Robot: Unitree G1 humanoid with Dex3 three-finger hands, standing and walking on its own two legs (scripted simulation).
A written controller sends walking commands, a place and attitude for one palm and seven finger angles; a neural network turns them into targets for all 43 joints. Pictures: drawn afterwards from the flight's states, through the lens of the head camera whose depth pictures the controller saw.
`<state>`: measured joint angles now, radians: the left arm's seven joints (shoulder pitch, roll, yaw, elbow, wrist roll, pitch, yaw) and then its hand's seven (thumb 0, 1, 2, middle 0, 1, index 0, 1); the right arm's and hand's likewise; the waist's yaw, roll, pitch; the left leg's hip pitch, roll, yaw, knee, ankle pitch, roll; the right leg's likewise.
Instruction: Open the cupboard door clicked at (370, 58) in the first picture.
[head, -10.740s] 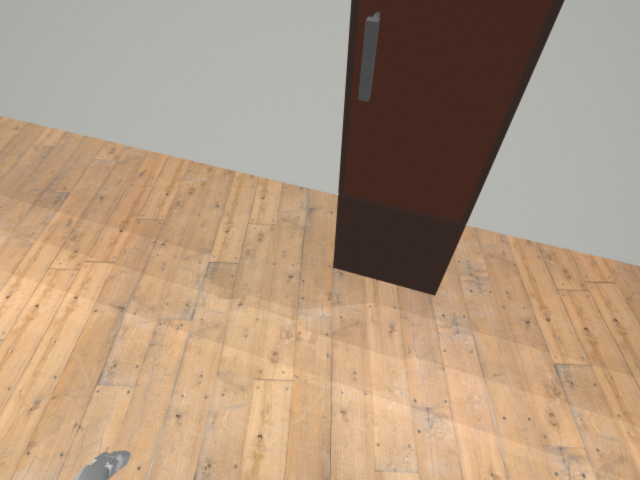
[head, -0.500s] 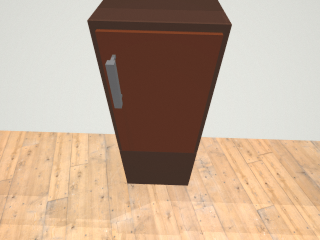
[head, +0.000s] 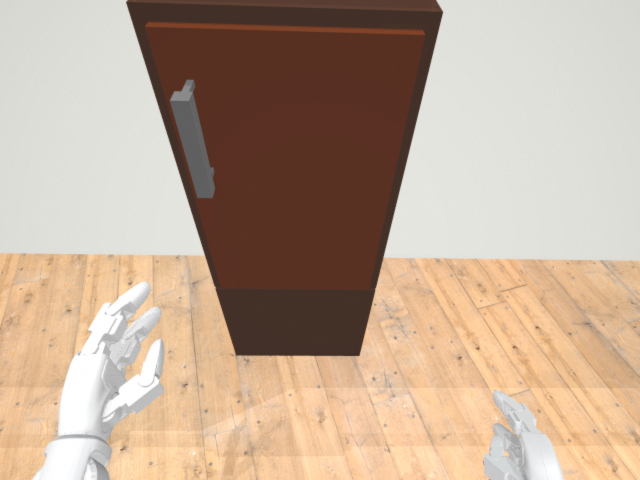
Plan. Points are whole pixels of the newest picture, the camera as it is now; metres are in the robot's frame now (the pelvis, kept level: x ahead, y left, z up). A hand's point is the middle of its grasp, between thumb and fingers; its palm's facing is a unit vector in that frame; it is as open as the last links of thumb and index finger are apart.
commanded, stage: raise the hand with hooked fingers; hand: left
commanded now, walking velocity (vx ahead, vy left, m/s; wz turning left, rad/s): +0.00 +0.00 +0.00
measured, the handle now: (198, 141) +0.56 +0.21 +0.12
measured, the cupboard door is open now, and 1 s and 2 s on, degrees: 0 0 0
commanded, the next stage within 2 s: move the hooked fingers beside the handle in 1.80 s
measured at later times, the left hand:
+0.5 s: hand (125, 388) +0.21 +0.22 +0.05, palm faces +0.00 -1.00 -0.05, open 10.9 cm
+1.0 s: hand (48, 332) +0.24 +0.29 +0.12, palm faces +0.07 -1.00 -0.05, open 13.6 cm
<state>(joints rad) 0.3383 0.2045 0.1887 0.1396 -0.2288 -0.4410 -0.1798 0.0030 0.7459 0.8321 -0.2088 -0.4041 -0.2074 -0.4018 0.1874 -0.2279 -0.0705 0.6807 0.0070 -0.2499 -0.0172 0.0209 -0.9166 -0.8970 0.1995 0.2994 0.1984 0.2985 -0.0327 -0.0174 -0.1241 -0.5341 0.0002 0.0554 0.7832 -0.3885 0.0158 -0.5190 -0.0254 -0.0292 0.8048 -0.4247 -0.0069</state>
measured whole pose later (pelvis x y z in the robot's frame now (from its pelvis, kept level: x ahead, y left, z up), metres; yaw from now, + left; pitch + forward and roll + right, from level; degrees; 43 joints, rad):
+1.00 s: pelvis -0.01 +0.02 +0.01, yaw +2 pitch +4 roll -2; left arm 0.07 0.39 0.37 0.18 -0.36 -0.16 -0.41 -0.01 -0.41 0.34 -0.29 -1.14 -0.29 -1.14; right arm 0.24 -0.25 0.05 0.57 0.06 -0.26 -0.09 0.02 -0.91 -0.90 0.20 0.30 0.20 0.30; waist 0.03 0.03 -0.08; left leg -0.47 0.00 0.01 0.76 -0.37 0.04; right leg -0.40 -0.02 -0.07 0.70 -0.37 0.01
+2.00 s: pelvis -0.01 -0.02 +0.02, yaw +2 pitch +2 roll +0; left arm -0.14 0.43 0.43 0.40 -0.34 -0.07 -0.47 -0.01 -0.50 0.30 -0.30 -1.20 -0.30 -1.20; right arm 0.25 -0.27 0.05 0.61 0.07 -0.21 -0.12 0.02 -0.91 -0.90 0.20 0.30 0.20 0.30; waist 0.03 0.05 -0.04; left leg -0.36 0.03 0.00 0.63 -0.30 -0.01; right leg -0.31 0.02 -0.08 0.61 -0.33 -0.04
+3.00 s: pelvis -0.01 +0.01 +0.01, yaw +1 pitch +10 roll -2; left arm -0.74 0.54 0.39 0.99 -0.18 -0.21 -0.38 -0.02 -0.50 0.30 -0.30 -1.20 -0.30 -1.20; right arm 0.33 -0.27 0.04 0.64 0.04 -0.07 -0.08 0.01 -0.91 -0.90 0.20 0.30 0.20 0.30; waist -0.07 0.01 -0.05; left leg -0.56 0.01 0.02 0.72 -0.33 0.03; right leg -0.50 0.00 -0.06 0.66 -0.33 0.00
